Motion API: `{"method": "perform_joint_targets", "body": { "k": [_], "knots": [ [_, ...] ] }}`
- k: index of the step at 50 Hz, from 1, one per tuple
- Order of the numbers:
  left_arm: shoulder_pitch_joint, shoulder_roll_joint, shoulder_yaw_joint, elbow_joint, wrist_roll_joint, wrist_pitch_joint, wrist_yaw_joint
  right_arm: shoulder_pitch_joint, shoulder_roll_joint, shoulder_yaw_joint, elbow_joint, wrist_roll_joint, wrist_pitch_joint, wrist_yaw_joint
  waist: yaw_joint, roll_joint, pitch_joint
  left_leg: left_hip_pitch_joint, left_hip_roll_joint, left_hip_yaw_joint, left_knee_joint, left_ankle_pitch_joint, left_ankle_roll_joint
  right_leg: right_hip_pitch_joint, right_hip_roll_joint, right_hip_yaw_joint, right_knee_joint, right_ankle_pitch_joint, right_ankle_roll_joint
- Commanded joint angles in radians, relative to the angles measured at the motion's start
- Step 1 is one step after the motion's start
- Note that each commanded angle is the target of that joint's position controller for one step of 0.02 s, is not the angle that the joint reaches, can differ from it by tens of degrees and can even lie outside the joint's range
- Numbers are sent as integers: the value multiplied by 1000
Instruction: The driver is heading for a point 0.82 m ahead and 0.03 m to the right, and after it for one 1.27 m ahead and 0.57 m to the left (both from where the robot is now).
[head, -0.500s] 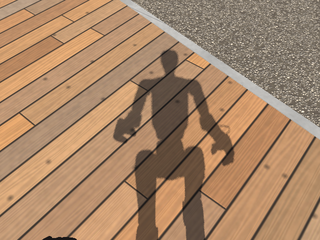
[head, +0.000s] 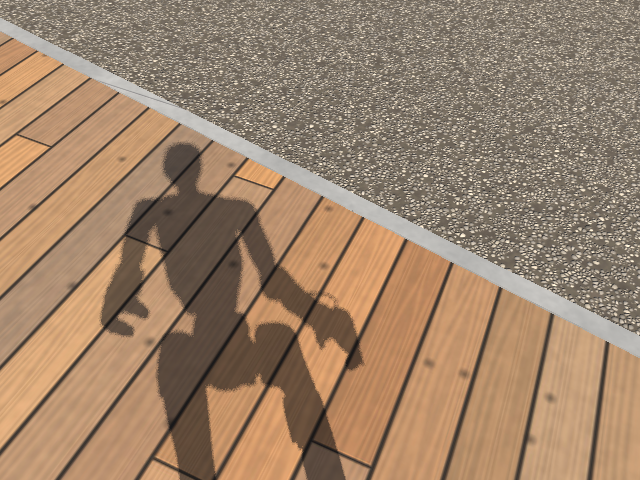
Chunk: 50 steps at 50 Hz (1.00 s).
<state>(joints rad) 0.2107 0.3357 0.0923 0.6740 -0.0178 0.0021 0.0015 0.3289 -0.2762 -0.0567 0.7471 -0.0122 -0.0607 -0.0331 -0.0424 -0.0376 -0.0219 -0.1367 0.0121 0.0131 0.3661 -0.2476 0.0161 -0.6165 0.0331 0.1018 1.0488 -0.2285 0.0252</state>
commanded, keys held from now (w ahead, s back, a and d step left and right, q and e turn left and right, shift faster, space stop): w+e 0.32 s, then w+q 0.68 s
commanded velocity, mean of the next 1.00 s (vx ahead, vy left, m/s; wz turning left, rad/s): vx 0.47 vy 0.00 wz -0.04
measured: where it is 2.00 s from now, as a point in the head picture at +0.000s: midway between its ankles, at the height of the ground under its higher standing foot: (329, 314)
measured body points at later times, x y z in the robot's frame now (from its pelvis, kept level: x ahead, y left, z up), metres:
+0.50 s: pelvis +0.21 -0.11 -0.01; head +0.24 -0.13 +0.44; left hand +0.40 +0.11 -0.11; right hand +0.23 -0.41 -0.12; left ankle +0.23 +0.05 -0.66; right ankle +0.21 -0.19 -0.75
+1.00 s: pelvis +0.51 -0.12 -0.01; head +0.54 -0.12 +0.43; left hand +0.63 +0.15 -0.12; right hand +0.64 -0.39 -0.12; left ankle +0.56 -0.06 -0.75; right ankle +0.42 -0.26 -0.65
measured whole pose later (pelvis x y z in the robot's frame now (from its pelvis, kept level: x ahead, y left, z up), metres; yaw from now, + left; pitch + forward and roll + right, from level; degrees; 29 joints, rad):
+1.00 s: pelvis +0.51 -0.12 -0.01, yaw +1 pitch +1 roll +0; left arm 0.22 0.28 0.04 0.74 -0.01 -0.10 -0.01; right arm 0.26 -0.29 -0.06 0.66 0.01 -0.05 0.03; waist -0.01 -0.01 0.05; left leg -0.34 -0.12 0.00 0.48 -0.16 0.11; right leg -0.42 -0.02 0.05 1.20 -0.39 -0.02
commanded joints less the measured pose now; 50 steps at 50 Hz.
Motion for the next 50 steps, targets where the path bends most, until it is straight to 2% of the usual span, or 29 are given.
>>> {"method": "perform_joint_targets", "body": {
  "k": [1,6,11,13,14,15,16,17,18,19,20,21,23,25,28,30,33,37,40,41,42,43,44,45,46,47,48,49,50],
  "knots": [
    [-91,34,3,-93,-5,-22,-12,4,-131,-30,-54,-2,-25,-2,-25,150,93,124,232,-183,-223,-62,127,-247,-62,0,36,87,29],
    [-189,4,-16,-146,-7,-26,-37,34,-175,-42,-32,4,-18,8,-62,159,125,130,246,-50,-230,70,136,-185,-97,-60,-189,154,40],
    [-258,-4,-30,-187,-13,-31,-66,65,-210,-57,5,31,-7,19,-70,146,153,162,285,32,-193,151,125,-87,-97,-136,-356,69,-30],
    [-229,19,-21,-191,-10,-30,-71,48,-232,-65,11,41,0,21,-29,163,121,171,292,76,-110,415,107,26,-58,-179,-405,-1,-79],
    [-160,46,-5,-177,-5,-28,-69,36,-247,-69,11,44,3,18,21,169,61,163,282,117,7,657,90,155,-13,-211,-433,-12,-107],
    [-2,91,23,-133,-6,-25,-62,28,-241,-66,9,47,6,13,111,140,-40,108,246,175,213,807,60,389,36,-228,-494,49,-144],
    [185,158,58,-85,-12,-14,-44,45,-211,-52,-6,32,-2,9,193,81,-149,-106,209,185,479,664,18,711,7,-127,-491,63,-185],
    [204,274,68,-81,-17,-18,-26,107,-54,2,-71,-18,-22,21,112,-248,-239,-555,49,149,853,-245,-49,1030,-303,435,-577,-102,-345],
    [237,198,41,-101,-7,-35,-27,69,-118,-4,-54,20,-56,30,169,-158,-399,-628,6,-85,1003,-329,-44,1054,-412,728,-747,-223,-415],
    [200,138,21,-78,7,-49,-33,-27,-186,-25,-78,64,-66,34,179,-94,-240,-715,54,-89,1022,-236,-27,963,-383,552,-753,-134,-359],
    [150,115,12,-70,4,-57,-32,-57,-175,-18,-83,62,-71,31,147,-58,-145,-694,102,-72,962,-152,-9,821,-344,402,-744,-29,-322],
    [81,82,0,-69,7,-61,-32,-65,-167,-19,-68,40,-69,25,107,-14,-84,-641,137,-70,896,-86,-9,687,-302,296,-753,69,-294],
    [16,44,-12,-67,26,-76,-33,-4,-152,-22,-39,36,-41,33,41,-50,-45,-521,165,-84,839,-2,-13,534,-256,176,-817,202,-280],
    [6,49,-10,-38,24,-97,-33,21,-117,-16,-19,36,-14,36,17,-23,-14,-505,160,-78,802,36,-29,475,-250,84,-862,311,-281],
    [26,54,-7,4,32,-112,-26,-53,-94,-11,-40,33,-3,31,35,-6,54,-566,133,-107,667,176,-45,457,-225,-40,-900,384,-252],
    [24,56,-10,17,31,-114,-19,-102,-82,-7,-52,34,-11,40,51,-9,72,-538,104,-97,508,316,-35,456,-195,-117,-915,372,-216],
    [63,74,-7,47,26,-113,-12,-208,-53,7,-81,36,-19,61,98,3,109,-510,78,-44,340,427,-12,495,-213,-167,-948,367,-188],
    [111,93,2,88,11,-82,-4,-273,-52,9,-129,38,-22,89,116,16,122,-584,58,-19,250,333,31,694,-269,-200,-877,510,-179],
    [92,130,14,87,4,-54,15,-239,-81,-7,-160,35,-10,99,68,-29,48,-488,-17,67,246,152,84,782,-283,-232,-696,957,-155],
    [82,142,16,82,5,-43,24,-168,-107,-22,-153,33,-3,98,26,-39,-4,-391,-56,93,250,106,107,787,-275,-242,-570,1093,-143],
    [64,145,15,76,3,-36,31,-32,-153,-47,-129,33,0,89,-53,-26,-80,-183,-91,94,193,147,142,712,-248,-265,-373,1098,-120],
    [69,121,1,59,12,-44,36,122,-225,-75,-108,33,10,71,-123,57,-183,134,12,-92,161,195,203,483,-202,-266,-79,811,-85],
    [206,-29,-47,26,43,-69,8,120,-309,-89,-108,45,5,70,1,311,-291,518,274,-641,113,31,404,11,23,-181,296,-267,-17],
    [111,57,-34,24,11,-108,-12,157,-213,-65,-117,45,2,69,-73,180,-375,568,295,-821,-15,-113,405,-104,28,18,382,-349,-36],
    [9,95,-24,-15,-29,-130,-23,107,-178,-53,-121,34,1,65,-79,123,-217,460,272,-682,-54,-83,347,-170,-27,26,354,-268,-56],
    [-34,76,-31,-32,-22,-143,-21,36,-162,-48,-133,34,0,62,-38,19,-117,309,235,-583,-70,-15,317,-156,-69,15,263,-196,-65],
    [-45,79,-25,-31,3,-144,-14,-28,-144,-42,-148,33,-1,60,2,-5,-48,176,203,-510,-90,98,301,-118,-95,4,175,-150,-54],
    [-24,82,-19,-28,15,-134,-11,-63,-126,-35,-165,18,-4,55,34,26,-31,92,171,-460,-110,176,297,-54,-115,11,138,-117,-43],
    [0,78,-18,-21,23,-124,-9,-82,-125,-37,-170,16,-3,50,52,42,-20,37,155,-431,-125,219,300,-23,-121,4,105,-105,-26]
  ]
}}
